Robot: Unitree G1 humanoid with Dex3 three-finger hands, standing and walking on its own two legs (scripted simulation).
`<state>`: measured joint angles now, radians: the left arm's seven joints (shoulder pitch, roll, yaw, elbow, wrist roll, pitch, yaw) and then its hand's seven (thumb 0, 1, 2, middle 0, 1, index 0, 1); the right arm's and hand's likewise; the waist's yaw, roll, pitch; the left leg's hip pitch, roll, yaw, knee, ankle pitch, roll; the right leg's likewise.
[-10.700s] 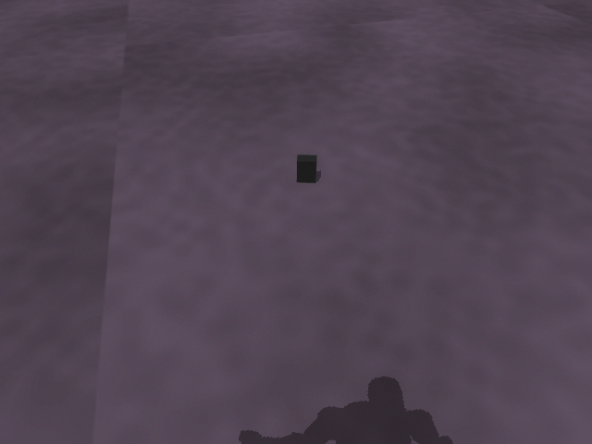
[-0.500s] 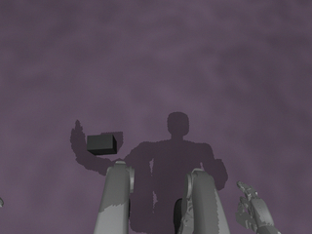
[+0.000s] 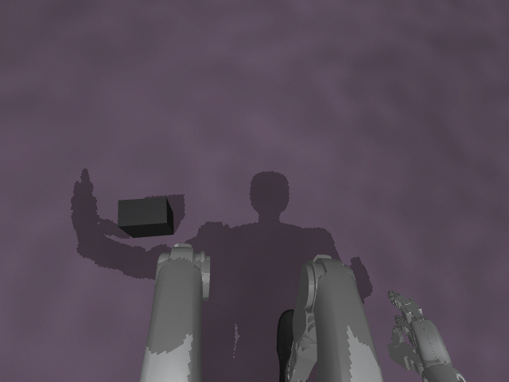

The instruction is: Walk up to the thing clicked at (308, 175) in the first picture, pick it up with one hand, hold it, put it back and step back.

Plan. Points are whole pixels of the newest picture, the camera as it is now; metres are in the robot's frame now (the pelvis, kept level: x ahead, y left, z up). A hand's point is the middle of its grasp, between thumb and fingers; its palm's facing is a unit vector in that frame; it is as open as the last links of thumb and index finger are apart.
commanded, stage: go down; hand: left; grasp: from the side
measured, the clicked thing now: (148, 219) +0.40 +0.26 -0.35
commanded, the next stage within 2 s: approach in 1.08 s
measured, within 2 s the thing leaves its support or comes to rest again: neither
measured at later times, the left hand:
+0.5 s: hand out of the picture +0.28 +0.45 -0.04, palm faces +0.31 -0.95 -0.09, open 17.7 cm
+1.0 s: hand out of the picture +0.28 +0.46 -0.05, palm faces +0.31 -0.95 -0.08, open 17.7 cm
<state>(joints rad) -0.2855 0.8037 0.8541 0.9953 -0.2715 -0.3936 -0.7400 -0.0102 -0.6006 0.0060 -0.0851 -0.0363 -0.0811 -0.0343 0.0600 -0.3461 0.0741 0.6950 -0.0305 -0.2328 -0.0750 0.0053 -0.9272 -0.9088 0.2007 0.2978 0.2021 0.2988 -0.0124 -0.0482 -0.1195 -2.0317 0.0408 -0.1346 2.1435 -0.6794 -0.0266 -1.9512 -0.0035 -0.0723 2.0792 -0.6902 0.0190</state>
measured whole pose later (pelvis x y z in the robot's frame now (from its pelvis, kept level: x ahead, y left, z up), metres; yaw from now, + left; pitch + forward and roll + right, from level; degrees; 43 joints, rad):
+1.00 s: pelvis +0.00 +0.00 -0.06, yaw -1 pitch +30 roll -8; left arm -0.34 0.87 0.94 1.04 -0.34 -0.43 -0.84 -0.01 -0.59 0.02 -0.07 -0.02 -0.05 -0.04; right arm 0.02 -0.36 0.11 0.71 -0.05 -0.23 -0.06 0.00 -0.94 -0.92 0.20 0.30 0.20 0.30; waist -0.01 -0.07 -0.07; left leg -2.17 0.03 -0.16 2.32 -0.69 -0.03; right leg -2.08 0.00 -0.08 2.25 -0.70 0.03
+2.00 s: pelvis -0.01 +0.02 -0.14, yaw -8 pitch +14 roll -14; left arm -0.44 0.82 0.75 1.41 -0.34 -0.98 -0.63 -0.01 -0.61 0.01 -0.11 -0.06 -0.10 -0.06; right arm -0.18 -0.38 0.41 0.64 -0.27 -0.14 0.02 0.00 -0.94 -0.91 0.20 0.30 0.21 0.30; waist -0.14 -0.26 0.20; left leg -2.23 0.03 -0.33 2.67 -0.72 -0.02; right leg -2.09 0.08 -0.18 2.47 -0.66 0.05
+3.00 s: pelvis -0.02 +0.03 -0.15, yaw -11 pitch +8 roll -18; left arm -0.41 0.73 0.54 1.39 -0.18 -1.23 -0.03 -0.01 -0.41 0.12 -0.12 -0.05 -0.10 -0.06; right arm -0.22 -0.35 0.49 0.57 -0.37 -0.03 0.16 0.00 -0.91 -0.90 0.20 0.30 0.20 0.30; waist -0.17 -0.29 0.28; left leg -2.20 0.02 -0.41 2.73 -0.72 -0.02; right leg -2.04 0.10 -0.24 2.46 -0.63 0.07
